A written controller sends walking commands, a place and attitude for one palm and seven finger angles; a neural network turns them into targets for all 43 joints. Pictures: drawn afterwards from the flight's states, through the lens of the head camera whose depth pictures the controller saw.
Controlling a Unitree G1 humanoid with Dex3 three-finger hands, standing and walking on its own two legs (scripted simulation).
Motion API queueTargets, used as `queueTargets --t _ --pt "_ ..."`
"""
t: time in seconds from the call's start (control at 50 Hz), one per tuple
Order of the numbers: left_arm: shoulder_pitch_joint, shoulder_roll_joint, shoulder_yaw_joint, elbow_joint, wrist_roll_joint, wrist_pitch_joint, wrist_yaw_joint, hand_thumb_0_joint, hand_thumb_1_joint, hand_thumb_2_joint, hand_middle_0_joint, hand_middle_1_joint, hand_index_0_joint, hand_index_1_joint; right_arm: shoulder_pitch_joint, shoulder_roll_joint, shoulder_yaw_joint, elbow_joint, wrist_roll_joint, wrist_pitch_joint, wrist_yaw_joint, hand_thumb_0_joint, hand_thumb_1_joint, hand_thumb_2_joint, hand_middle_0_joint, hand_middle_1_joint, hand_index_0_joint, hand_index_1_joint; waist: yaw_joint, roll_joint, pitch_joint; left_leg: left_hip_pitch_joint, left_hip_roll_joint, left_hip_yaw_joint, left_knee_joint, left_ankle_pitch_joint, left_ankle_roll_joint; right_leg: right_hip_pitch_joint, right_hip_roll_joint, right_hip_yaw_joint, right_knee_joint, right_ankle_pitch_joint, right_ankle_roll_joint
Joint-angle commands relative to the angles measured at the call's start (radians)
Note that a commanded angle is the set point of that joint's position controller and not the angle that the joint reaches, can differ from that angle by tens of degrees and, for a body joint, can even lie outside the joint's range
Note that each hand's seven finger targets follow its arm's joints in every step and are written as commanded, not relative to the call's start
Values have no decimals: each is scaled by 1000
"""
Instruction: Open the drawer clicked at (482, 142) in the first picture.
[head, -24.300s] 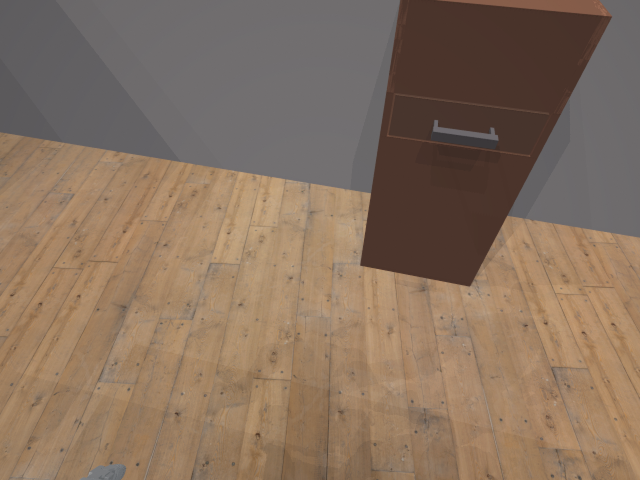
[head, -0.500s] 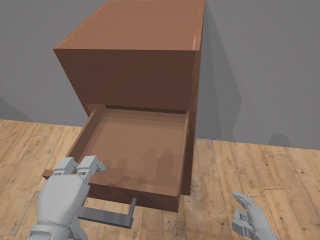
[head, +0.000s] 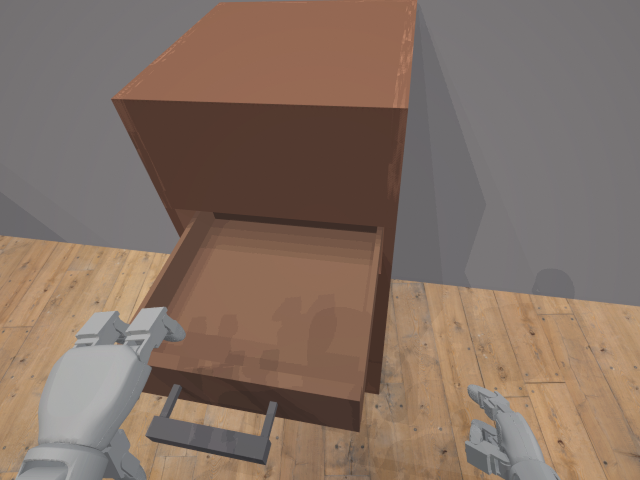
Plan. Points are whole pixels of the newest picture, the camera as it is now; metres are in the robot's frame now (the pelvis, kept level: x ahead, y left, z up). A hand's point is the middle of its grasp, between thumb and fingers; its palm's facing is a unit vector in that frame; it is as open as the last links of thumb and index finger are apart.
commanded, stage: draw the hand back to the body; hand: left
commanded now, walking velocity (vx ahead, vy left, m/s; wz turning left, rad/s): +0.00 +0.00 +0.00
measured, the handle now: (215, 420) +0.20 +0.19 -0.07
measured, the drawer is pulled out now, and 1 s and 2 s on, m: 0.30 0.30 0.30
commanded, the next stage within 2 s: step back with the hand held close in 1.32 s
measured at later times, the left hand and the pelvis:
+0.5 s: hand (124, 381) +0.17 +0.21 +0.14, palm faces +0.32 -0.85 -0.42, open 13.5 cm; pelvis +0.00 +0.01 +0.01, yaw +3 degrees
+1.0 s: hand (87, 358) +0.17 +0.23 +0.18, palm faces +0.44 -0.79 -0.42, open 9.7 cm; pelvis +0.01 -0.02 +0.02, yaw +4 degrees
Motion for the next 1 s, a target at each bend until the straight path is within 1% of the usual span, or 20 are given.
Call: queueTargets --t 0.0,0.06,0.08,0.1,0.18,0.2,0.28,0.3,0.32,0.34,0.36,0.38,0.42,0.48,0.52,0.6,0.68,0.76,0.8,0.98 --pt "10 159 123 -238 -7 -5 22 0 -500 300 -300 -1200 -300 -1200 -132 -94 -30 -187 -1 -53 -6 0 -900 -900 200 300 200 300 9 -64 -136 52 30 2 -85 335 8 87 -49 1 -103 275 -20" --pt "1 162 122 -271 -14 -17 19 0 -500 300 -300 -1200 -300 -1200 -129 -100 -35 -195 -4 -50 -10 0 -900 -900 200 300 200 300 8 -45 -108 60 36 1 -93 325 6 70 -49 -3 -118 240 -20" --pt "18 179 155 -266 -19 -15 24 0 -500 300 -300 -1200 -300 -1200 -146 -101 -35 -196 0 -53 -12 0 -900 -900 200 300 200 300 12 -56 -93 60 38 -8 -92 331 5 71 -41 13 -122 253 -26" --pt "22 186 160 -268 -8 -18 28 0 -500 300 -300 -1200 -300 -1200 -117 -99 -31 -194 -4 -51 -10 0 -900 -900 200 300 200 300 13 -58 -132 68 39 0 -89 343 6 74 -48 -8 -112 242 -21" --pt "63 210 214 -251 -32 -20 32 0 -500 300 -300 -1200 -300 -1200 -147 -106 -38 -193 7 -49 -16 0 -900 -900 200 300 200 300 16 -60 -93 61 38 -8 -98 332 1 84 -41 10 -126 260 -25" --pt "45 205 201 -265 -30 -19 29 0 -500 300 -300 -1200 -300 -1200 -125 -102 -32 -193 4 -44 -14 0 -900 -900 200 300 200 300 12 -59 -118 63 38 1 -102 331 4 92 -52 -15 -121 252 -17" --pt "29 208 203 -271 -56 -12 4 0 -500 300 -300 -1200 -300 -1200 -154 -111 -37 -193 11 -43 -23 0 -900 -900 200 300 200 300 5 -26 -71 82 41 -9 -113 317 4 70 -44 -2 -148 217 -19" --pt "7 206 183 -292 -54 -12 -3 0 -500 300 -300 -1200 -300 -1200 -125 -108 -32 -194 7 -42 -23 0 -900 -900 200 300 200 300 2 -17 -97 84 46 -4 -121 316 5 78 -54 -30 -142 191 -13" --pt "-20 -224 60 -233 -784 -40 -42 0 -465 315 -298 -1178 -298 -1178 -77 -8 -31 -208 43 -128 -61 0 -900 -900 200 300 200 300 -105 -97 -11 187 68 -58 -156 277 24 149 -44 -99 -127 134 -13" --pt "-8 -102 115 -229 -810 -71 -43 0 -430 330 -295 -1155 -295 -1155 -66 -38 -31 -179 44 -187 -88 0 -900 -900 200 300 200 300 -78 -92 0 182 85 -71 -172 258 21 140 -52 -86 -130 83 -11" --pt "0 -43 177 -293 -861 -93 -35 0 -395 345 -292 -1133 -292 -1133 -62 -45 -25 -163 35 -207 -116 0 -900 -900 200 300 200 300 -60 -97 -27 184 74 -68 -192 286 16 178 -62 -97 -156 114 -8" --pt "-8 7 234 -299 -879 -105 -25 0 -360 360 -290 -1110 -290 -1110 -86 -46 -18 -140 28 -232 -132 0 -900 -900 200 300 200 300 -46 -100 -28 180 66 -67 -201 289 12 199 -62 -96 -167 133 -7" --pt "-56 1 226 -349 -892 -134 -21 0 -290 390 -285 -1065 -285 -1065 -66 -43 -10 -114 16 -278 -146 0 -900 -900 200 300 200 300 -54 -70 -28 170 56 -57 -212 321 6 224 -75 -96 -179 178 -9" --pt "-72 3 247 -329 -902 -144 -26 0 -185 435 -277 -997 -277 -997 -76 -39 -2 -74 13 -316 -143 0 -900 -900 200 300 200 300 -47 28 58 143 51 -57 -234 317 -10 221 -73 -93 -215 179 -20" --pt "-68 -26 237 -298 -916 -151 -37 0 -115 465 -273 -952 -273 -952 -72 -35 1 -65 13 -328 -136 0 -900 -900 200 300 200 300 -51 21 81 128 51 -59 -251 311 -18 232 -72 -100 -217 178 -22" --pt "-39 -33 265 -273 -934 -161 -55 0 25 525 -262 -863 -262 -863 -88 -36 -7 -49 11 -337 -126 0 -900 -900 200 300 200 300 -45 -21 48 142 48 -48 -255 341 -13 266 -70 -99 -229 224 -18" --pt "-26 -15 304 -291 -941 -162 -64 0 165 585 -252 -772 -252 -772 -102 -42 -19 -36 13 -337 -119 0 -900 -900 200 300 200 300 -41 -19 -9 173 48 -36 -240 421 -10 293 -70 -90 -233 309 -14" --pt "-36 11 338 -284 -950 -162 -60 0 305 645 -242 -683 -242 -683 -106 -43 -26 -31 16 -329 -124 0 -900 -900 200 300 200 300 -42 -76 -14 179 45 -28 -243 387 -2 291 -73 -88 -240 303 -6" --pt "-46 20 351 -285 -949 -165 -59 0 375 675 -237 -637 -237 -637 -105 -41 -26 -25 19 -329 -127 0 -900 -900 200 300 200 300 -45 -36 -20 189 42 -23 -243 396 -3 292 -75 -86 -243 306 -7" --pt "-84 52 408 -261 -964 -168 -56 0 690 810 -215 -435 -215 -435 -129 -47 -36 -11 25 -317 -136 0 -900 -900 200 300 200 300 -41 -47 11 202 36 -14 -237 365 5 271 -75 -66 -276 302 -1"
